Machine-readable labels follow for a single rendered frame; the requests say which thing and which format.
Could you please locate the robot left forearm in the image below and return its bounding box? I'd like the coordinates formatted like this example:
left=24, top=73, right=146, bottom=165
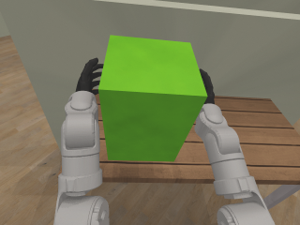
left=53, top=90, right=103, bottom=225

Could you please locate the robot left hand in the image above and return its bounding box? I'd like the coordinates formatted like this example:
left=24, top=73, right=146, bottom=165
left=75, top=58, right=104, bottom=95

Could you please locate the robot left upper arm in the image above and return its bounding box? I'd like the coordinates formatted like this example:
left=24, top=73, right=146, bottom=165
left=54, top=195, right=110, bottom=225

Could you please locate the robot right forearm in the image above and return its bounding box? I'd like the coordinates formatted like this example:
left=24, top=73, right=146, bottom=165
left=194, top=103, right=276, bottom=225

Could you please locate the robot right upper arm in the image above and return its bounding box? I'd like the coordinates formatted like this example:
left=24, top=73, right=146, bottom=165
left=217, top=201, right=274, bottom=225

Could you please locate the carton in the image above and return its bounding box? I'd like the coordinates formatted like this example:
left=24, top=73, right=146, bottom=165
left=98, top=35, right=208, bottom=162

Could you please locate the table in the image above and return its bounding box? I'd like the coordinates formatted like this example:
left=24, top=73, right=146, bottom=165
left=57, top=89, right=300, bottom=210

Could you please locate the robot right hand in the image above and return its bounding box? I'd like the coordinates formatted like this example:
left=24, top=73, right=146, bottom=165
left=199, top=68, right=215, bottom=104

